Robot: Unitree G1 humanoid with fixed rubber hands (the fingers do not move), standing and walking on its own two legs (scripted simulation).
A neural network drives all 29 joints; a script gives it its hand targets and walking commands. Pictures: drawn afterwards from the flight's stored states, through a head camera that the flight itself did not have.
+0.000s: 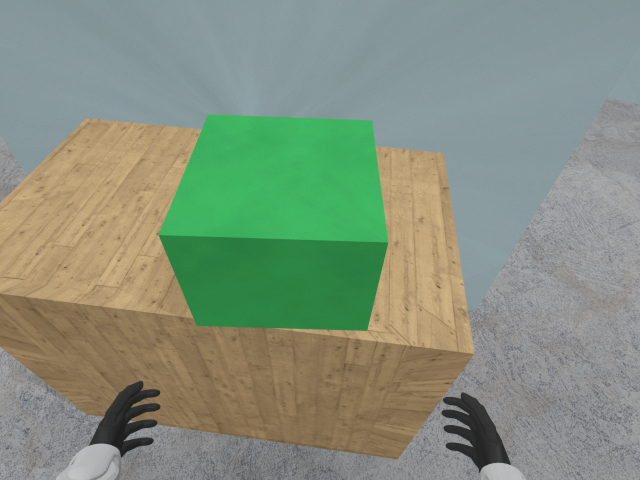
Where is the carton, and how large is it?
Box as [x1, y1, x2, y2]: [159, 114, 387, 330]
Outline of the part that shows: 208,114 159,233 162,244 196,324 218,326 366,330 387,245 386,228 371,120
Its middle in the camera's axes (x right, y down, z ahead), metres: -0.06 -0.04 +0.64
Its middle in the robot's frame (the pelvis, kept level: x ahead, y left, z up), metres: +0.49 +0.07 +0.02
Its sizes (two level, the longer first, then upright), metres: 0.279 0.278 0.217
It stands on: a pedestal, 0.68 m high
